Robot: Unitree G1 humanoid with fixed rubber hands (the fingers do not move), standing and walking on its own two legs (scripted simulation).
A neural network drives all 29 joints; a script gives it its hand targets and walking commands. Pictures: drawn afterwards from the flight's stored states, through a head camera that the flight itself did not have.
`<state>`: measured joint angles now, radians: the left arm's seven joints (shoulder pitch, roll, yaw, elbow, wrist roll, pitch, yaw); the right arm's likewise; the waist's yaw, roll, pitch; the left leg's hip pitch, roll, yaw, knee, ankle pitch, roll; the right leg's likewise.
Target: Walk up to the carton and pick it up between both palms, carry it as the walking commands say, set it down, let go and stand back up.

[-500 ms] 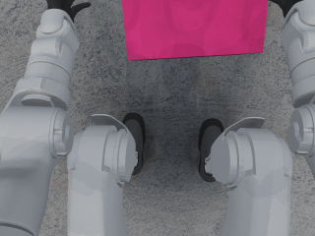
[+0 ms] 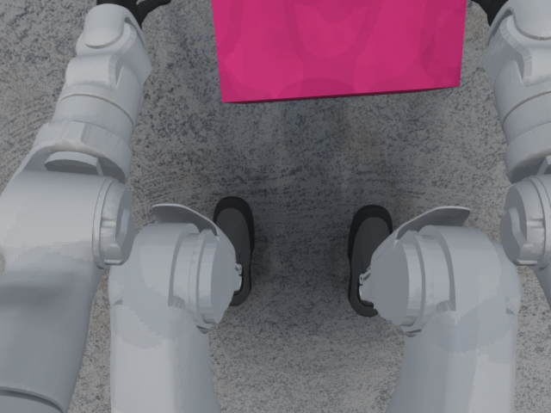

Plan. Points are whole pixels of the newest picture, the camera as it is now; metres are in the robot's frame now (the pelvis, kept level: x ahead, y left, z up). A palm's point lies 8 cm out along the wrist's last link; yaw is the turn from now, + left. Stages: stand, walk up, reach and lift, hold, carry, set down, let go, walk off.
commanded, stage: reach and lift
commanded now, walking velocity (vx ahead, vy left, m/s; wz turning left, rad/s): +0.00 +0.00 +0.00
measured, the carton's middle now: (330, 8) +0.54 -0.04 -0.27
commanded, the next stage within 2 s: none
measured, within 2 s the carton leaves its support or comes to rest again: leaves its support in 1.14 s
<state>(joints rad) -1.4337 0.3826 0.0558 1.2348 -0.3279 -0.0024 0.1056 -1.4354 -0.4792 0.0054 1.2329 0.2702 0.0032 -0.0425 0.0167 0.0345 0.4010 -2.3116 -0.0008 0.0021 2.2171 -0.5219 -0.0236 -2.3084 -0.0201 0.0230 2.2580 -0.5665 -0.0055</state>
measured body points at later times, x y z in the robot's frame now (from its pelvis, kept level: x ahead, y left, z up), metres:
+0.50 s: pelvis +0.00 +0.00 +0.01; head +0.38 -0.02 +0.25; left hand +0.55 +0.15 -0.19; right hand +0.54 -0.22 -0.20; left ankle +0.13 +0.12 -0.32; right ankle +0.11 -0.12 -0.32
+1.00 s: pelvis +0.00 +0.00 +0.00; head +0.37 -0.03 +0.25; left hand +0.55 +0.16 -0.19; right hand +0.54 -0.21 -0.20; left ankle +0.13 +0.12 -0.32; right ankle +0.11 -0.12 -0.32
